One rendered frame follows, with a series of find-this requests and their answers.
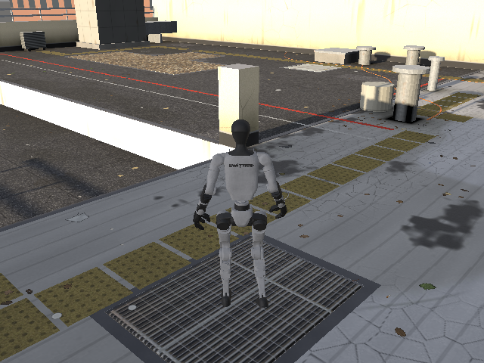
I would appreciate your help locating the left robot hand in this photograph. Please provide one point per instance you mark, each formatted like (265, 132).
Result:
(197, 219)

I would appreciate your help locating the robot left forearm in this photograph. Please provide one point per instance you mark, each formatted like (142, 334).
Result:
(203, 202)

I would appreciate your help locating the robot right forearm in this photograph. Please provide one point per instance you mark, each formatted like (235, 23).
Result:
(278, 197)

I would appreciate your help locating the robot right foot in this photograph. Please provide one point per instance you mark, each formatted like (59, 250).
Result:
(262, 302)

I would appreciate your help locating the right robot hand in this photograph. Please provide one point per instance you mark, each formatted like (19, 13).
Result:
(276, 208)

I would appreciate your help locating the right robot upper arm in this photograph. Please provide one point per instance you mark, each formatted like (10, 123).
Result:
(269, 171)

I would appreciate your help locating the robot torso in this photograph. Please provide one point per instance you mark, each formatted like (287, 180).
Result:
(241, 177)

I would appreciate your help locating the left robot upper arm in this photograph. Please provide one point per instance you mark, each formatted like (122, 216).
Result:
(213, 173)

